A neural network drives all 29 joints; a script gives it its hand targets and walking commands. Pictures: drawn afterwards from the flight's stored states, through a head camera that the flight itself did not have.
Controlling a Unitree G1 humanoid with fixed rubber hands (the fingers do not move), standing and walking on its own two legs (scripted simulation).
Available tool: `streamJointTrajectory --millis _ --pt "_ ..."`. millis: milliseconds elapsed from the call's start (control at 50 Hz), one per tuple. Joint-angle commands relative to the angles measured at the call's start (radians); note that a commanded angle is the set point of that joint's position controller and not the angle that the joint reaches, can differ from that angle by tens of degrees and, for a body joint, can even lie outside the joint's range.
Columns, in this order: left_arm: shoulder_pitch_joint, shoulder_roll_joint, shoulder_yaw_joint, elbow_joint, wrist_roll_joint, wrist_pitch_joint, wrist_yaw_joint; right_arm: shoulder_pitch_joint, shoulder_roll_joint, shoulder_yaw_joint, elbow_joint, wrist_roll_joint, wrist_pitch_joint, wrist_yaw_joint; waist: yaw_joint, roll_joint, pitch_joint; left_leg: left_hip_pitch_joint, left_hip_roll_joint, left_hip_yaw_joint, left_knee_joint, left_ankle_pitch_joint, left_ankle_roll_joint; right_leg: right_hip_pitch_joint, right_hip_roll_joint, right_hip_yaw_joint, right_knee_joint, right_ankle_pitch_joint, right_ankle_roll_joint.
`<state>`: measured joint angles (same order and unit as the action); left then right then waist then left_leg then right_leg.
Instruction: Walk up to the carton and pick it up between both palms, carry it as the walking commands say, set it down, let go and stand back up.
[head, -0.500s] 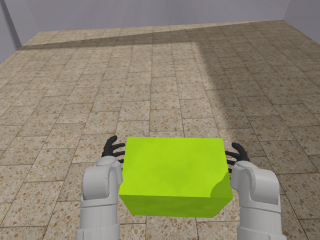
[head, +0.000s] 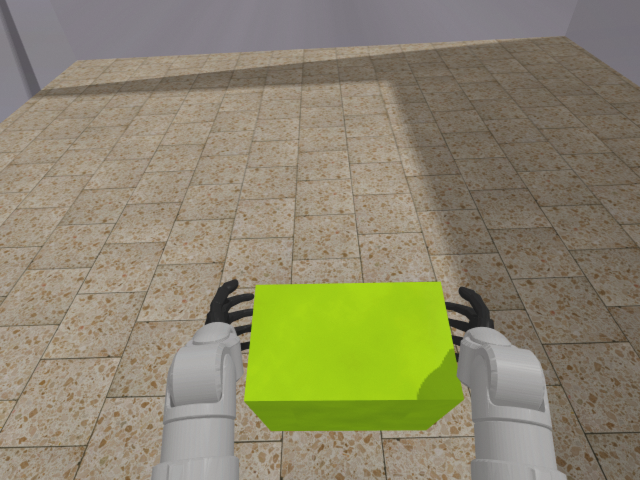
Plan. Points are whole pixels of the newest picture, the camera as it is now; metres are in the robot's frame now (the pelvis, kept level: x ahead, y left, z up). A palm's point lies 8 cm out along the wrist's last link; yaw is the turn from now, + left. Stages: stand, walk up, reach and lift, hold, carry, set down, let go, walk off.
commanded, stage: carry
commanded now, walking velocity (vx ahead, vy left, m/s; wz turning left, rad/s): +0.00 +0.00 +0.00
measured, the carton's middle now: (347, 363) +0.30 -0.01 -0.02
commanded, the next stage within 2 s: hold in 1.36 s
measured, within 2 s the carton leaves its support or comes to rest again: neither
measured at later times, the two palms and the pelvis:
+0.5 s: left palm (246, 347) +0.28 +0.12 +0.06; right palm (509, 355) +0.27 -0.20 +0.05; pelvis +0.00 -0.03 +0.00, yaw +0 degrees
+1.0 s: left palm (264, 352) +0.28 +0.10 +0.04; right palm (522, 357) +0.27 -0.22 +0.04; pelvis +0.00 -0.06 +0.00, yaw +0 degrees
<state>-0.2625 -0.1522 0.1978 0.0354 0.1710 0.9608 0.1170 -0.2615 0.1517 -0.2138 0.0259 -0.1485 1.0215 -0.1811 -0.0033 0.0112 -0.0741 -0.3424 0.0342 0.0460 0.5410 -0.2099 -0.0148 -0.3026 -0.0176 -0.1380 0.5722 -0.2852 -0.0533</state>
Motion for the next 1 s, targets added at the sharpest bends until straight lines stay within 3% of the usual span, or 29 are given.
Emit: streamJointTrajectory --millis 0,60,160,300,400,660,980 --pt "-0.463 -0.918 -0.636 -0.120 -0.355 0.012 -0.306 -0.553 0.902 0.677 -0.197 0.361 -0.049 0.357 -0.004 -0.013 -0.311 0.126 0.093 -0.065 -0.061 0.167 0.036 0.102 -0.140 0.120 -0.127 0.187 0.001" --pt "-0.452 -0.907 -0.661 -0.163 -0.367 0.029 -0.300 -0.543 0.889 0.703 -0.241 0.374 -0.030 0.354 -0.004 -0.023 -0.305 0.120 0.092 -0.060 -0.049 0.162 0.032 0.098 -0.143 0.121 -0.131 0.201 -0.004" --pt "-0.411 -0.868 -0.638 -0.127 -0.338 0.038 -0.299 -0.492 0.851 0.681 -0.194 0.347 -0.018 0.356 -0.004 -0.025 -0.300 0.119 0.088 -0.051 -0.039 0.144 0.026 0.094 -0.153 0.127 -0.134 0.229 -0.014" --pt "-0.424 -0.861 -0.589 -0.067 -0.295 -0.014 -0.307 -0.517 0.847 0.654 -0.145 0.315 -0.071 0.366 -0.007 -0.029 -0.246 0.094 0.085 -0.047 -0.054 0.084 0.015 0.071 -0.154 0.138 -0.176 0.168 -0.018" --pt "-0.432 -0.854 -0.598 -0.094 -0.298 -0.044 -0.304 -0.516 0.841 0.666 -0.172 0.310 -0.105 0.360 -0.007 -0.027 -0.239 0.087 0.080 -0.041 -0.051 0.057 0.008 0.071 -0.159 0.150 -0.209 0.131 -0.023" --pt "-0.391 -0.811 -0.579 -0.080 -0.265 -0.127 -0.299 -0.444 0.803 0.646 -0.127 0.260 -0.190 0.350 -0.006 -0.030 -0.280 0.081 0.077 -0.017 -0.019 0.063 -0.009 0.138 -0.173 0.147 -0.195 0.336 -0.012" --pt "-0.370 -0.792 -0.588 -0.096 -0.256 -0.155 -0.292 -0.414 0.776 0.659 -0.132 0.253 -0.216 0.348 -0.005 -0.034 -0.263 0.076 0.077 0.000 -0.009 0.049 -0.016 0.156 -0.178 0.146 -0.199 0.383 -0.003"
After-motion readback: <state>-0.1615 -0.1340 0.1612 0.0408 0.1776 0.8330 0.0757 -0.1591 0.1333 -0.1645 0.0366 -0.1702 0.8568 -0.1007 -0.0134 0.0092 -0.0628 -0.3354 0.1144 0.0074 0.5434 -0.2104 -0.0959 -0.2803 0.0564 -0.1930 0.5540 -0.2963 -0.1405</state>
